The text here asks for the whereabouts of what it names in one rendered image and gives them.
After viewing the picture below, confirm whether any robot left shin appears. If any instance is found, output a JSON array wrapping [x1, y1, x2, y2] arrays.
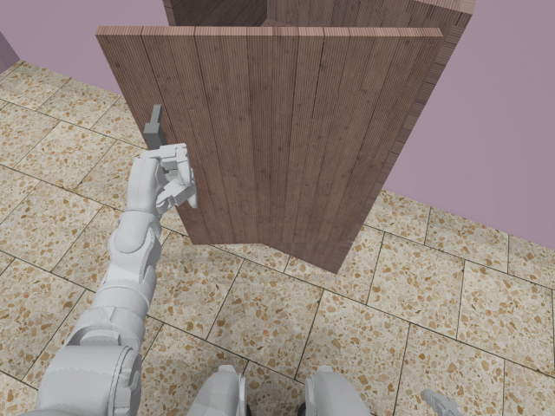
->
[[218, 365, 236, 373]]

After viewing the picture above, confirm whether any right robot hand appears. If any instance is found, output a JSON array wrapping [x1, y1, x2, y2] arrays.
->
[[423, 389, 464, 416]]

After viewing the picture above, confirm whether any right robot thigh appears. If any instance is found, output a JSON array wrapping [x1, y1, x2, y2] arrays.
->
[[304, 372, 372, 416]]

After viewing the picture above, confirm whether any left robot hand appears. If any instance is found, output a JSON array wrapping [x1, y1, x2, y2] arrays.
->
[[126, 143, 198, 221]]

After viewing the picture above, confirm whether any cupboard door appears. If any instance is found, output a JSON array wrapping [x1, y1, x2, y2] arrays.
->
[[95, 26, 443, 245]]

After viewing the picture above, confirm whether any robot left upper arm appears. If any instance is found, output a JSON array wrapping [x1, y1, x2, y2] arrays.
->
[[17, 346, 142, 416]]

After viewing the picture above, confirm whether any handle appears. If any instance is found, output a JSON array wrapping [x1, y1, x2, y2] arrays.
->
[[144, 104, 178, 174]]

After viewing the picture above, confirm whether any left robot forearm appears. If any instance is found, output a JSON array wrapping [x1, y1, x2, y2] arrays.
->
[[36, 211, 162, 410]]

